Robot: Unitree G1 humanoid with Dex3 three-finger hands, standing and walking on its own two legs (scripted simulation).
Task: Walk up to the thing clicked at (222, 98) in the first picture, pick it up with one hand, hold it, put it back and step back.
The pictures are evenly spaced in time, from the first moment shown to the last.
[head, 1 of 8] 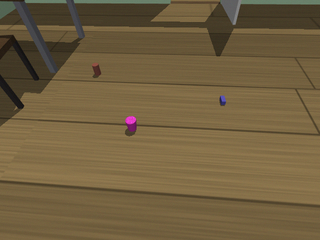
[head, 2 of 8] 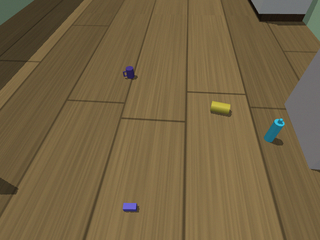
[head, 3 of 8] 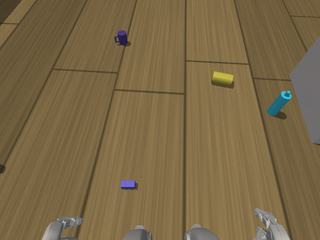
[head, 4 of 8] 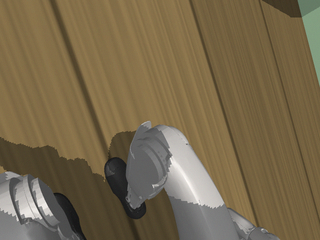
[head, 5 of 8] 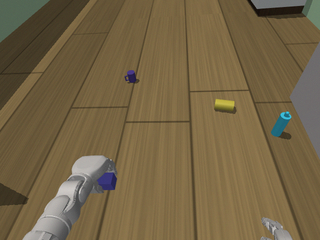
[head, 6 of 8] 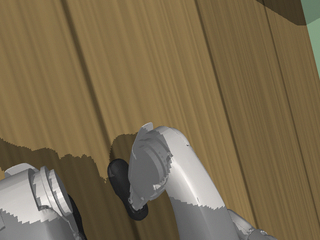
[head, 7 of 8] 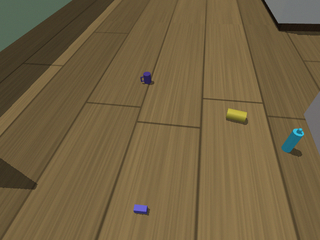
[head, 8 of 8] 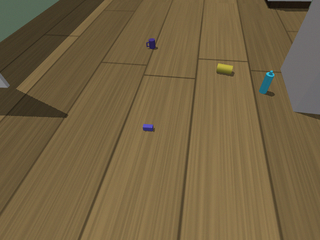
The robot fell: no
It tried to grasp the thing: yes
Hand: left
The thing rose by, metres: 0.69
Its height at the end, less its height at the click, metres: +0.00
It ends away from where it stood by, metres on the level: 0.01
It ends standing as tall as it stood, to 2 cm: yes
